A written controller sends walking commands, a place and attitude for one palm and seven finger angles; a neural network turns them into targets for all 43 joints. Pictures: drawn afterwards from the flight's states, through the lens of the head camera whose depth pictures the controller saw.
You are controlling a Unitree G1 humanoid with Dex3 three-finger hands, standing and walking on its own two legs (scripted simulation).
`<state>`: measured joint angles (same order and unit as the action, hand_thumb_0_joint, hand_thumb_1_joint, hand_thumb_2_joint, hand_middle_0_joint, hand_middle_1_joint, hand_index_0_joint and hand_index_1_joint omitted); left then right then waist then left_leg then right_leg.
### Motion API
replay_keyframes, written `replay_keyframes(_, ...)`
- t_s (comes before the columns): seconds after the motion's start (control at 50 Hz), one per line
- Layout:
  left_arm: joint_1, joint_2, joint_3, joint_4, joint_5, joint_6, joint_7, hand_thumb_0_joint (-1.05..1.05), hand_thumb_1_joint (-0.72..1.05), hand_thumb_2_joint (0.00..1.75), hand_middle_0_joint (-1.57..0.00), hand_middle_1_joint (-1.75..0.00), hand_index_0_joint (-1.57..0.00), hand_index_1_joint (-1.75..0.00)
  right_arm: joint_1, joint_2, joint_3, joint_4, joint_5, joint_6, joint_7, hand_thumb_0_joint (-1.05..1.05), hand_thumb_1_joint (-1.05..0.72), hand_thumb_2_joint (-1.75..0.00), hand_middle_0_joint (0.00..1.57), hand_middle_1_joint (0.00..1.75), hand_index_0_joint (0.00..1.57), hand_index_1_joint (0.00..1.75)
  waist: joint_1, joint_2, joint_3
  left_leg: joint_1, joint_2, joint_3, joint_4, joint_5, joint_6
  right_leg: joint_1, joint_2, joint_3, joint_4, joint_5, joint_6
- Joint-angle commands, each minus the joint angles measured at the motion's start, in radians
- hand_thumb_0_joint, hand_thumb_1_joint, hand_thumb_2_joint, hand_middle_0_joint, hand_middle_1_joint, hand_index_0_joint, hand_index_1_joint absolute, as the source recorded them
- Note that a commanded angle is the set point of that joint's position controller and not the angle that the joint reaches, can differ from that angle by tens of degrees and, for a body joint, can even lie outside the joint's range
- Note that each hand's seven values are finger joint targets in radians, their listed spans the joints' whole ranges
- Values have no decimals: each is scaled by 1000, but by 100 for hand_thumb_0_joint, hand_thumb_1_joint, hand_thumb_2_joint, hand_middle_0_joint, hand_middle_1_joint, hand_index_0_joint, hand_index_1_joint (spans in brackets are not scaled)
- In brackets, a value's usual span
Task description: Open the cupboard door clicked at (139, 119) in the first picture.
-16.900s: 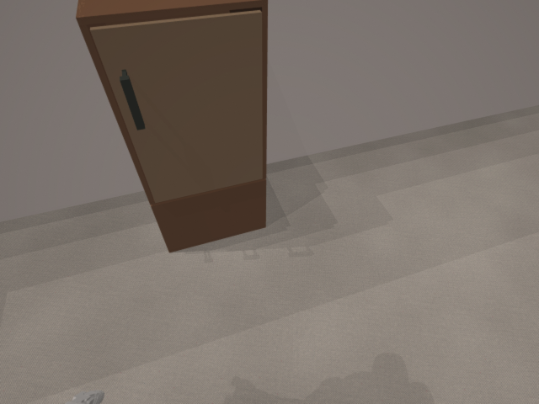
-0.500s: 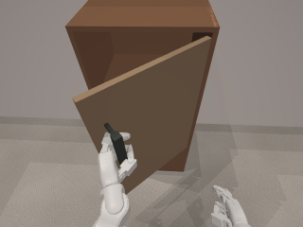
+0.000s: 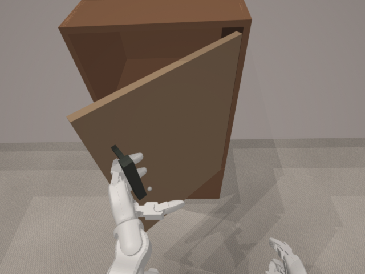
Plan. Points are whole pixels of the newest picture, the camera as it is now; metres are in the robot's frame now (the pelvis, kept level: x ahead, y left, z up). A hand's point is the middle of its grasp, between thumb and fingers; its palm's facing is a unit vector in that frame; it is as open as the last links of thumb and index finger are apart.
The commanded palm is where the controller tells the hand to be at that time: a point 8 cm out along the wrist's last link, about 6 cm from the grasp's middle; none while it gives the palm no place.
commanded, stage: open thumb and fingers to let go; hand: left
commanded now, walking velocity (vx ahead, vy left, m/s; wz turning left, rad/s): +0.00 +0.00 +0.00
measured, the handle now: (129, 173) +0.32 +0.13 +0.06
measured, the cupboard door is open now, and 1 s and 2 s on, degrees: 41 43 43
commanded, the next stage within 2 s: slide the hand sideways off the handle in 0.24 s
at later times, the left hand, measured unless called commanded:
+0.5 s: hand (143, 205) +0.25 +0.09 +0.05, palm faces -0.10 -0.99 -0.04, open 15.7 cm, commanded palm +0.24 +0.13 +0.06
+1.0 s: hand (125, 222) +0.22 +0.12 +0.06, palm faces -0.07 -1.00 +0.02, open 16.1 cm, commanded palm +0.19 +0.18 +0.06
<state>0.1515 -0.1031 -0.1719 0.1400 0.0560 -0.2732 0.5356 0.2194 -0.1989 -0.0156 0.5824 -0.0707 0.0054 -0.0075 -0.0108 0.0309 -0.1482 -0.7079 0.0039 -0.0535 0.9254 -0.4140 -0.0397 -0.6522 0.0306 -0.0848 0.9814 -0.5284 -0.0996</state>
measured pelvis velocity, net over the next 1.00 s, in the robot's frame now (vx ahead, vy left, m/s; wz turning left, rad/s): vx -0.02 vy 0.07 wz -0.05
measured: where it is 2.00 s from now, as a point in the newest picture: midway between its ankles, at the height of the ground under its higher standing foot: outside the picture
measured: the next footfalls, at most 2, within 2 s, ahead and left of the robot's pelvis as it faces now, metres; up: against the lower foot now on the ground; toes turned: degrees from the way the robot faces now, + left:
none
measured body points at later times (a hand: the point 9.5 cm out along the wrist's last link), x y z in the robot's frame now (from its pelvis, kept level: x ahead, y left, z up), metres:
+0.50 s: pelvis -0.01 +0.05 -0.01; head +0.02 +0.04 +0.44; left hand +0.25 +0.14 +0.06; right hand +0.16 -0.17 -0.09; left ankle +0.03 +0.17 -0.68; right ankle -0.02 -0.05 -0.68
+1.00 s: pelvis -0.02 +0.07 -0.01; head +0.02 +0.06 +0.44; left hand +0.21 +0.17 +0.06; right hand +0.16 -0.15 -0.09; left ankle +0.03 +0.17 -0.68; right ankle -0.02 -0.05 -0.68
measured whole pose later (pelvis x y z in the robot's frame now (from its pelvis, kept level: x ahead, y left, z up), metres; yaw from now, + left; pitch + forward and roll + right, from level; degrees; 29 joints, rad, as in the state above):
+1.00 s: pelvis -0.02 +0.07 -0.01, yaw -3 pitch +10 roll -1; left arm 0.37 0.05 -0.29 -0.13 0.02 -0.28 0.18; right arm 0.25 -0.19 0.04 0.41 -0.02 0.01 0.02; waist -0.01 0.04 -0.12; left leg -0.77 -0.01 0.00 1.06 -0.46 0.03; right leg -0.69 0.01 -0.03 1.04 -0.52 -0.01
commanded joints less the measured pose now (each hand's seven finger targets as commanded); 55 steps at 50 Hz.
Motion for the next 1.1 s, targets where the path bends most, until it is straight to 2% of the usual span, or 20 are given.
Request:
replay_keyframes(0.0,-161,-2,17,-224,18,-64,16,0,-50,30,-23,-80,-23,-80,-89,-66,-13,-169,6,-54,-5,0,-90,-90,20,30,20,30,-3,-173,-201,51,-34,21,-17,150,50,187,-112,194,-240,526,137)
replay_keyframes(0.08,-176,-19,2,-229,35,-55,35,0,-50,30,-20,-60,-20,-60,-98,-63,-12,-176,6,-54,-3,0,-90,-90,20,30,20,30,0,-124,-198,86,-31,28,-22,155,52,145,-90,156,-233,450,116)
replay_keyframes(0.2,-169,-75,-36,-227,35,-31,54,0,-50,30,-15,-30,-15,-30,-106,-61,-5,-189,6,-62,5,0,-90,-90,20,30,20,30,5,-100,-194,117,-28,31,-29,162,53,91,-54,83,-198,380,96)
replay_keyframes(0.26,-216,-103,-60,-219,40,-15,68,0,-50,30,-15,-30,-15,-30,-117,-63,-1,-191,6,-64,9,0,-90,-90,20,30,20,30,-7,-97,-183,127,-25,27,-25,158,54,49,-39,59,-188,325,86)
replay_keyframes(0.32,-231,-112,-64,-225,43,2,79,0,-50,30,-15,-30,-15,-30,-127,-63,-2,-190,6,-61,13,0,-90,-90,20,30,20,30,4,-75,-200,135,-23,22,-31,166,52,41,-27,43,-171,291,73)
replay_keyframes(0.34,-229,9,-287,-258,142,-55,-136,0,-50,30,-15,-30,-15,-30,-53,-116,-2,-173,22,-55,28,0,-90,-90,20,30,20,30,-103,-127,-131,142,-25,19,-17,183,74,-17,-36,82,-159,374,83)
replay_keyframes(0.36,-239,72,-208,-301,100,-106,-255,0,-50,30,-15,-30,-15,-30,-50,-100,-14,-198,29,-54,25,0,-90,-90,20,30,20,30,-62,-92,-183,137,-24,22,-6,194,77,16,-40,82,-143,406,75)
replay_keyframes(0.38,-251,101,-209,-336,71,-136,-346,0,-50,30,-15,-30,-15,-30,-48,-108,-16,-210,33,-53,21,0,-90,-90,20,30,20,30,-63,-53,-231,157,-24,25,3,214,80,42,-44,92,-128,445,71)
replay_keyframes(0.4,-234,110,-190,-367,32,-153,-413,0,-50,30,-15,-30,-15,-30,-46,-100,-15,-231,43,-57,19,0,-90,-90,20,30,20,30,-43,-12,-256,179,-23,28,-3,208,76,48,-42,88,-130,425,67)
replay_keyframes(0.44,-204,70,-169,-341,-63,-140,-466,0,-50,30,-15,-30,-15,-30,-54,-95,-2,-259,63,-65,9,0,-90,-90,20,30,20,30,-43,-40,-199,173,-19,20,-27,141,72,30,-28,69,-156,322,69)
replay_keyframes(0.5,-178,34,-129,-308,-121,-101,-420,0,-50,30,-15,-30,-15,-30,-70,-100,6,-276,72,-75,5,0,-90,-90,20,30,20,30,-29,-73,-138,156,-12,0,-59,69,63,-10,-15,39,-164,191,69)
replay_keyframes(0.56,-134,54,-105,-326,-83,-83,-342,0,-50,30,-15,-30,-15,-30,-61,-106,3,-292,62,-71,16,0,-90,-90,20,30,20,30,-17,-94,-149,144,-12,-4,-66,53,64,-16,-15,30,-150,161,68)
replay_keyframes(0.6,-67,73,-104,-357,-37,-85,-313,0,-50,30,-15,-30,-15,-30,-58,-101,0,-308,57,-66,26,0,-90,-90,20,30,20,30,7,-55,-191,148,-12,2,-62,89,61,-2,-15,31,-123,186,59)
replay_keyframes(0.64,-52,71,-119,-382,-13,-87,-298,0,-50,30,-15,-30,-15,-30,-53,-101,0,-316,55,-58,34,0,-90,-90,20,30,20,30,-1,-55,-171,140,-9,1,-60,81,59,-16,-14,27,-116,181,58)
replay_keyframes(0.66,-19,86,-108,-384,-6,-87,-293,0,-50,30,-15,-30,-15,-30,-53,-100,-1,-321,54,-54,36,0,-90,-90,20,30,20,30,7,-60,-166,129,-9,5,-60,74,59,-12,-13,31,-118,173,56)
replay_keyframes(0.68,11,99,-103,-380,3,-83,-295,0,-50,30,-15,-30,-15,-30,-55,-104,-3,-327,55,-50,35,0,-90,-90,20,30,20,30,6,-84,-154,120,-6,2,-62,72,60,-9,-11,29,-119,169,55)
replay_keyframes(0.76,31,100,-112,-452,-8,-85,-308,0,-50,30,-15,-30,-15,-30,-54,-99,4,-341,57,-43,32,0,-90,-90,20,30,20,30,2,-44,-138,116,-9,9,-64,50,60,-14,-10,35,-124,155,57)
replay_keyframes(0.84,74,105,-106,-481,-28,-83,-327,0,-50,30,-15,-30,-15,-30,-57,-100,8,-346,62,-46,24,0,-90,-90,20,30,20,30,-5,-42,-106,111,-5,0,-68,16,57,-36,-6,28,-122,125,59)
replay_keyframes(1.04,223,150,-55,-547,-62,-87,-372,0,-50,30,-15,-30,-15,-30,-41,-101,6,-360,60,-57,17,0,-90,-90,20,30,20,30,0,-49,-134,99,-10,8,-36,83,60,-12,-3,34,-104,208,63)
replay_keyframes(1.08,292,189,-6,-555,-69,-92,-383,0,-50,30,-15,-30,-15,-30,-31,-103,1,-362,61,-57,16,0,-90,-90,20,30,20,30,15,-60,-152,91,-11,10,-29,114,60,13,-1,38,-96,241,62)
